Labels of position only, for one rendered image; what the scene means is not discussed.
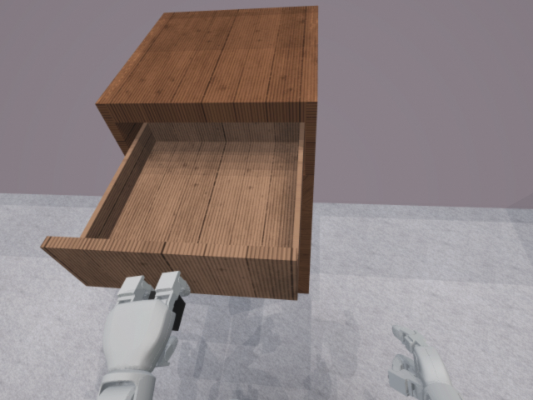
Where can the handle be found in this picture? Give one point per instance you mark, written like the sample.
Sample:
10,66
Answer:
178,309

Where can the robot right forearm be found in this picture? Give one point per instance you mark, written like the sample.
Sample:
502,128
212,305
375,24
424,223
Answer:
441,391

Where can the robot left forearm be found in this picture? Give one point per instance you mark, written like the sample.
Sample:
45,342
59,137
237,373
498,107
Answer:
127,384

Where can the right robot hand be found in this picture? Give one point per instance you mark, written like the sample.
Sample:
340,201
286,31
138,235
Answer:
411,377

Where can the left robot hand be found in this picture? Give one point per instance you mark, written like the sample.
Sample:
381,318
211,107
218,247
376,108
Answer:
137,331

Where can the cabinet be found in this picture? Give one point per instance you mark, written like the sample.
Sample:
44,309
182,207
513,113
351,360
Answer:
257,65

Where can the drawer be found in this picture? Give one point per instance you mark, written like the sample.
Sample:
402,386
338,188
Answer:
218,201

